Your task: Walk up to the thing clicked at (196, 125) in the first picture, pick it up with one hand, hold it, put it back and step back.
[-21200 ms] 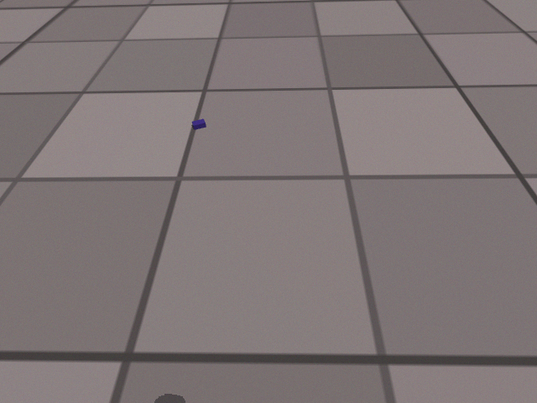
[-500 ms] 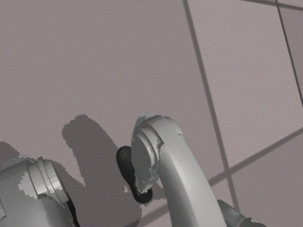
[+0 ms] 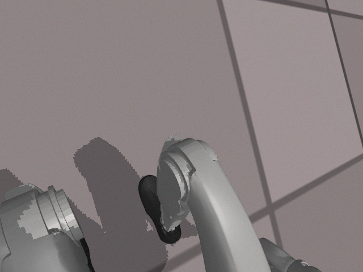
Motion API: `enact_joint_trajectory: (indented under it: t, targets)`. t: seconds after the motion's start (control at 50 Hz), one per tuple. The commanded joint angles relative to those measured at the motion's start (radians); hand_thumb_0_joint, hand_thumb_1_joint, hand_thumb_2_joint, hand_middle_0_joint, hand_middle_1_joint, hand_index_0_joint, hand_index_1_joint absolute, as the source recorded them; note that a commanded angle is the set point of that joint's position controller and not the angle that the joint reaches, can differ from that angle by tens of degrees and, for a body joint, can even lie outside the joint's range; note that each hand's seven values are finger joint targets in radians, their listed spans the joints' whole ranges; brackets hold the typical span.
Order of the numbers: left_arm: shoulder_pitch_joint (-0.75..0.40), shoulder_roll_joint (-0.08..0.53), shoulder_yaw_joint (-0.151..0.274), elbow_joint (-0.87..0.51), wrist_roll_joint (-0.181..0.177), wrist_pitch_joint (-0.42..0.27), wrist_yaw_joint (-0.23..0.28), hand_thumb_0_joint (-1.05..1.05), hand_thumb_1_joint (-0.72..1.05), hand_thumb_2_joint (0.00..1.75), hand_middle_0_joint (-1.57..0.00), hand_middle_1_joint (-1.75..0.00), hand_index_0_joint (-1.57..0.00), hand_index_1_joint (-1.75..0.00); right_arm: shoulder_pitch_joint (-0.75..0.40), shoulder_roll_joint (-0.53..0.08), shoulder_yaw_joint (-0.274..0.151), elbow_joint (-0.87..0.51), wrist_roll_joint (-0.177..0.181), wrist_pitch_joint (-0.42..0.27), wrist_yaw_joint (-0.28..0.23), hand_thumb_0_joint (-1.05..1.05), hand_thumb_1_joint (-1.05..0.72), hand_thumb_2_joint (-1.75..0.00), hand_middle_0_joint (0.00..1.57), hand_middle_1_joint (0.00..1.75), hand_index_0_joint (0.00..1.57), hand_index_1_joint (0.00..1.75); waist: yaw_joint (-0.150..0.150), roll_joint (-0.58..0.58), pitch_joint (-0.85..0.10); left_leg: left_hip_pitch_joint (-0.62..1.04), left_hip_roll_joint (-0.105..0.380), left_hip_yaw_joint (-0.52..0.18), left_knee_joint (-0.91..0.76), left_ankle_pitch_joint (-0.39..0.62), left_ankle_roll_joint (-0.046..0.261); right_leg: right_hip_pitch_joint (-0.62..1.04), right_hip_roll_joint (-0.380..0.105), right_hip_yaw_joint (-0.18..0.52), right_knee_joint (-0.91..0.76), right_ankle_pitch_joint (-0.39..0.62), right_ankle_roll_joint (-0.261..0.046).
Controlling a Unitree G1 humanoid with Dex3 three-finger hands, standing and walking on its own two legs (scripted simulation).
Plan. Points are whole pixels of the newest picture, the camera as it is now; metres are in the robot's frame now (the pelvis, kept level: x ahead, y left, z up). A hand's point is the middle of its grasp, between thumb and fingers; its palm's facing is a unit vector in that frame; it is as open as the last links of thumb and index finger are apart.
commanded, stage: close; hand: left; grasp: from above
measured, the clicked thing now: out of the picture +0.44 +0.35 -0.29
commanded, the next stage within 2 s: settle in 0.26 s
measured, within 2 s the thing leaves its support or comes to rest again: leaves its support in 0.62 s
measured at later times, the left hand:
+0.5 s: hand out of the picture +0.43 +0.34 -0.26, palm faces -0.39 -0.23 -0.89, open 7.6 cm
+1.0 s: hand out of the picture +0.42 +0.36 -0.17, palm faces -0.37 -0.20 -0.91, open 7.6 cm
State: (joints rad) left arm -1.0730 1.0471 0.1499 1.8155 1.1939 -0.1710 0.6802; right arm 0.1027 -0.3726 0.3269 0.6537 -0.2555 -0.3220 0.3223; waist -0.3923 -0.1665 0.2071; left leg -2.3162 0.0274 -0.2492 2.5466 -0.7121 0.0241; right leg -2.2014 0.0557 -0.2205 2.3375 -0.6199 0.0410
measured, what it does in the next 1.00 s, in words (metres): stands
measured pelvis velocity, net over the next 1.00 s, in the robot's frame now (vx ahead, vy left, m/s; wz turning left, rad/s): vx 0.01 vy -0.01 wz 0.06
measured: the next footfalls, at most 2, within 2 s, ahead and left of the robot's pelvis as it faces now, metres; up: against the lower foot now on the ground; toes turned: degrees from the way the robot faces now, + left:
none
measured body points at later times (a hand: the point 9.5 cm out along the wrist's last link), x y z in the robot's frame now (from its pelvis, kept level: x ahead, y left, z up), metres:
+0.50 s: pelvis +0.00 +0.00 +0.00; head +0.28 +0.14 +0.33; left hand +0.45 +0.35 -0.21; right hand +0.05 -0.24 -0.04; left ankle +0.07 +0.12 -0.27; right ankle +0.13 -0.11 -0.27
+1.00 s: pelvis +0.01 -0.01 +0.01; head +0.24 +0.11 +0.38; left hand +0.44 +0.36 -0.12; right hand +0.09 -0.26 -0.07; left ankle +0.07 +0.12 -0.27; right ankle +0.13 -0.11 -0.27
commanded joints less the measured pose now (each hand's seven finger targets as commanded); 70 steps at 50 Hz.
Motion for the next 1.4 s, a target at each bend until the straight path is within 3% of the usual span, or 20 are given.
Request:
enact_joint_trajectory:
  t: [0.0,0.04,0.34,0.44,0.52,0.56,0.6,0.66,0.68,0.7,0.74,0.78,0.84,0.88,0.9,0.92,0.98,1.0,1.34,1.38]
  targets:
    - [-0.225,0.202,-0.014,-0.107,-0.005,-0.001,0.021,0.0,0.75,0.14,-1.11,-0.19,-1.12,-0.17,0.188,-0.332,-0.094,0.016,0.01,-0.003,-0.01,0.0,-0.89,-0.9,0.2,0.3,0.2,0.3,-0.066,0.537,-0.577,0.442,0.031,0.054,-0.289,0.151,-0.021,0.324,0.042,-0.07,-0.189,0.179,-0.054]
    - [-0.197,0.214,0.002,-0.097,-0.005,0.002,0.027,0.0,0.77,0.16,-1.13,-0.19,-1.14,-0.18,0.192,-0.339,-0.098,0.02,0.014,0.003,-0.015,0.0,-0.89,-0.9,0.2,0.3,0.2,0.3,-0.046,0.559,-0.602,0.46,0.032,0.049,-0.302,0.179,-0.027,0.335,0.043,-0.072,-0.182,0.199,-0.058]
    - [-0.205,0.166,-0.035,-0.093,-0.022,0.004,0.017,0.0,0.96,0.18,-1.27,-0.19,-1.29,-0.18,0.208,-0.337,-0.101,0.016,0.014,0.001,-0.015,0.0,-0.89,-0.9,0.2,0.3,0.2,0.3,-0.067,0.549,-0.605,0.465,0.032,0.055,-0.298,0.192,-0.026,0.355,0.05,-0.071,-0.192,0.216,-0.058]
    - [-0.193,0.208,-0.001,-0.123,-0.036,0.014,0.012,0.0,1.01,0.28,-1.36,-0.23,-1.38,-0.22,0.215,-0.323,-0.097,0.027,0.021,0.013,-0.021,0.0,-0.91,-0.9,0.2,0.3,0.2,0.3,-0.035,0.569,-0.653,0.46,0.031,0.065,-0.297,0.215,-0.025,0.396,0.052,-0.06,-0.199,0.234,-0.059]
    - [-0.241,0.217,0.001,-0.194,-0.028,0.02,-0.01,0.0,1.04,0.31,-1.4,-0.2,-1.41,-0.2,0.221,-0.332,-0.122,0.031,0.023,0.016,-0.022,0.0,-0.91,-0.9,0.2,0.3,0.2,0.3,-0.045,0.613,-0.672,0.503,0.031,0.064,-0.302,0.214,-0.028,0.361,0.044,-0.06,-0.186,0.229,-0.065]
    - [-0.251,0.234,0.039,-0.277,-0.022,0.021,-0.004,0.0,1.05,0.29,-1.41,-0.18,-1.42,-0.18,0.225,-0.323,-0.137,0.04,0.032,0.018,-0.023,0.0,-0.91,-0.9,0.2,0.3,0.2,0.3,-0.007,0.665,-0.738,0.548,0.03,0.061,-0.307,0.25,-0.037,0.333,0.037,-0.062,-0.167,0.243,-0.07]
    - [-0.195,0.172,0.011,-0.249,-0.017,0.035,-0.011,0.0,1.05,0.29,-1.42,-0.17,-1.42,-0.18,0.214,-0.319,-0.15,0.036,0.031,0.024,-0.019,0.0,-0.91,-0.9,0.2,0.3,0.2,0.3,-0.006,0.667,-0.719,0.536,0.028,0.072,-0.319,0.245,-0.038,0.331,0.047,-0.058,-0.173,0.241,-0.073]
    - [-0.199,0.19,0.058,-0.335,-0.028,0.052,-0.022,0.0,1.05,0.27,-1.42,-0.17,-1.42,-0.17,0.225,-0.31,-0.184,0.055,0.045,0.033,-0.015,0.0,-0.9,-0.9,0.2,0.3,0.2,0.3,0.04,0.72,-0.803,0.579,0.025,0.073,-0.333,0.273,-0.045,0.283,0.034,-0.056,-0.152,0.245,-0.08]
    - [-0.195,0.116,0.009,-0.336,-0.027,0.06,-0.038,0.0,1.05,0.26,-1.41,-0.16,-1.41,-0.16,0.206,-0.295,-0.187,0.042,0.051,0.032,-0.011,0.0,-0.9,-0.9,0.2,0.3,0.2,0.3,0.037,0.716,-0.789,0.566,0.021,0.081,-0.334,0.269,-0.043,0.256,0.035,-0.051,-0.153,0.238,-0.081]
    - [-0.151,0.11,0.027,-0.256,-0.031,0.075,-0.046,0.0,1.05,0.23,-1.42,-0.15,-1.42,-0.15,0.235,-0.303,-0.204,0.069,0.05,0.038,-0.01,0.0,-0.9,-0.9,0.2,0.3,0.2,0.3,0.014,0.648,-0.736,0.52,0.021,0.087,-0.324,0.243,-0.034,0.26,0.037,-0.049,-0.168,0.231,-0.076]
    - [-0.143,0.102,0.036,-0.31,-0.041,0.087,-0.065,0.0,1.05,0.21,-1.42,-0.13,-1.43,-0.13,0.261,-0.297,-0.221,0.066,0.058,0.048,-0.013,0.0,-0.9,-0.9,0.2,0.3,0.2,0.3,0.031,0.609,-0.752,0.474,0.012,0.115,-0.321,0.232,-0.02,0.305,0.041,-0.026,-0.202,0.233,-0.073]
    - [-0.19,0.018,-0.018,-0.398,-0.066,0.092,-0.099,0.0,1.05,0.24,-1.42,-0.15,-1.43,-0.15,0.242,-0.27,-0.228,0.058,0.072,0.048,-0.01,0.0,-0.9,-0.9,0.2,0.3,0.2,0.3,0.051,0.644,-0.808,0.512,0.009,0.119,-0.34,0.239,-0.021,0.291,0.034,-0.017,-0.199,0.228,-0.079]
    - [-0.149,0.067,0.028,-0.416,-0.071,0.105,-0.137,0.0,1.05,0.24,-1.42,-0.14,-1.42,-0.14,0.283,-0.29,-0.258,0.076,0.09,0.063,-0.012,0.0,-0.9,-0.9,0.2,0.3,0.2,0.3,0.072,0.583,-0.843,0.488,0.001,0.118,-0.341,0.245,-0.013,0.283,0.027,-0.01,-0.198,0.224,-0.075]
    - [-0.156,-0.032,-0.024,-0.406,-0.081,0.102,-0.168,0.0,1.05,0.24,-1.43,-0.12,-1.43,-0.13,0.275,-0.258,-0.264,0.077,0.097,0.078,-0.011,0.0,-0.9,-0.9,0.2,0.3,0.2,0.3,0.059,0.558,-0.819,0.467,0.001,0.126,-0.341,0.211,-0.009,0.267,0.027,0.002,-0.207,0.196,-0.078]
    - [-0.151,-0.015,-0.007,-0.412,-0.079,0.103,-0.177,0.0,1.04,0.28,-1.42,-0.14,-1.42,-0.15,0.282,-0.262,-0.271,0.083,0.099,0.085,-0.017,0.0,-0.9,-0.9,0.2,0.3,0.2,0.3,0.064,0.536,-0.808,0.452,-0.002,0.127,-0.354,0.188,-0.006,0.265,0.024,0.002,-0.22,0.174,-0.077]
    - [-0.195,-0.069,-0.057,-0.459,-0.085,0.099,-0.191,0.0,1.04,0.25,-1.42,-0.12,-1.42,-0.13,0.259,-0.245,-0.264,0.059,0.106,0.089,-0.02,0.0,-0.9,-0.9,0.2,0.3,0.2,0.3,0.069,0.535,-0.823,0.452,-0.006,0.129,-0.359,0.176,-0.006,0.261,0.025,0.008,-0.222,0.164,-0.079]
    - [-0.19,0.014,-0.011,-0.449,-0.076,0.089,-0.209,0.0,1.0,0.26,-1.39,-0.14,-1.39,-0.15,0.266,-0.244,-0.274,0.071,0.114,0.111,-0.038,0.0,-0.9,-0.9,0.2,0.3,0.2,0.3,0.091,0.496,-0.821,0.413,-0.013,0.141,-0.36,0.137,0.0,0.28,0.022,0.03,-0.23,0.11,-0.08]
    - [-0.198,-0.035,-0.052,-0.47,-0.073,0.085,-0.22,0.0,1.01,0.25,-1.39,-0.14,-1.39,-0.15,0.254,-0.228,-0.27,0.061,0.117,0.117,-0.041,0.0,-0.9,-0.9,0.2,0.3,0.2,0.3,0.096,0.493,-0.822,0.418,-0.018,0.147,-0.362,0.136,-0.001,0.269,0.021,0.038,-0.228,0.1,-0.083]
    - [-0.208,-0.049,-0.025,-0.543,-0.079,0.097,-0.264,0.0,0.89,0.26,-1.3,-0.06,-1.3,-0.09,0.269,-0.181,-0.318,0.072,0.135,0.187,-0.117,0.0,-0.88,-0.89,0.2,0.3,0.2,0.3,0.151,0.487,-0.98,0.503,-0.031,0.198,-0.409,0.193,0.002,0.336,0.005,0.074,-0.275,0.143,-0.086]
    - [-0.207,-0.042,-0.022,-0.582,-0.081,0.102,-0.28,0.0,1.01,0.21,-1.37,-0.13,-1.38,-0.13,0.28,-0.176,-0.324,0.073,0.141,0.197,-0.121,0.0,-0.91,-0.91,0.2,0.3,0.2,0.3,0.157,0.484,-1.008,0.508,-0.035,0.207,-0.416,0.218,0.003,0.369,0.001,0.078,-0.281,0.169,-0.085]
